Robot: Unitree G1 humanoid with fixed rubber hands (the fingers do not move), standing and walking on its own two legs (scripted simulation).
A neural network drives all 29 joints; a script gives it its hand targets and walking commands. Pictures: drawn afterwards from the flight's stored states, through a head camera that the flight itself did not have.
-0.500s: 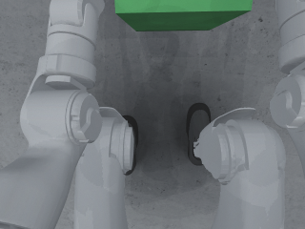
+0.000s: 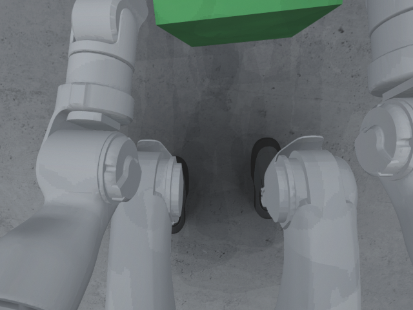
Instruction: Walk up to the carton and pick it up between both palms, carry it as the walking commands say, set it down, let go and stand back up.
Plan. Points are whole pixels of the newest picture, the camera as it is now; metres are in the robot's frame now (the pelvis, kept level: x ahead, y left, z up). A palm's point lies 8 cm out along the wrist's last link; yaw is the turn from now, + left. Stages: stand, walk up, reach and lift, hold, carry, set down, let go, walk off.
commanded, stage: reach and lift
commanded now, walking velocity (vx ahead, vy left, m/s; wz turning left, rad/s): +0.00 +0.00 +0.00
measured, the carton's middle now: out of the picture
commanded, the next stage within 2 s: none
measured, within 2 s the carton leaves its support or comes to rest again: neither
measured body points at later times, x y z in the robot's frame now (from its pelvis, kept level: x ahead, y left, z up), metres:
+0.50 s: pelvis -0.01 -0.01 +0.04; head +0.37 -0.04 +0.27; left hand +0.58 +0.09 -0.10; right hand +0.59 -0.20 -0.09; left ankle +0.10 +0.12 -0.35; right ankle +0.13 -0.12 -0.35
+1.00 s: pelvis -0.03 +0.00 +0.08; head +0.34 -0.03 +0.33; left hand +0.55 +0.10 -0.03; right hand +0.57 -0.19 -0.02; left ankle +0.10 +0.12 -0.35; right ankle +0.13 -0.12 -0.35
